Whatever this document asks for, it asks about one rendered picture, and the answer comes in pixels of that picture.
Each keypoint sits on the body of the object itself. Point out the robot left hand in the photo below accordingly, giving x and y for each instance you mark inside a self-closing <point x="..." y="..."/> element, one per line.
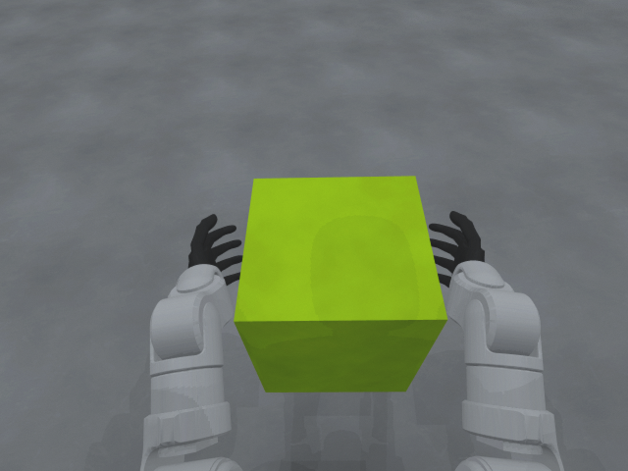
<point x="202" y="253"/>

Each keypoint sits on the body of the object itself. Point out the robot right hand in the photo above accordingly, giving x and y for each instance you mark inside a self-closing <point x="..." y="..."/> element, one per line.
<point x="468" y="240"/>

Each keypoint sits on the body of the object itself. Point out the carton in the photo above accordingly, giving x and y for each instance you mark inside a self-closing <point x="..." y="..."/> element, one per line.
<point x="338" y="289"/>

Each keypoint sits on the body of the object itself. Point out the robot left forearm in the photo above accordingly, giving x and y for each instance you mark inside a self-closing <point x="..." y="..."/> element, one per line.
<point x="188" y="408"/>

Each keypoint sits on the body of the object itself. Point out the robot right forearm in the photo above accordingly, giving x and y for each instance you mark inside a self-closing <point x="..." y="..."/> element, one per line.
<point x="505" y="405"/>

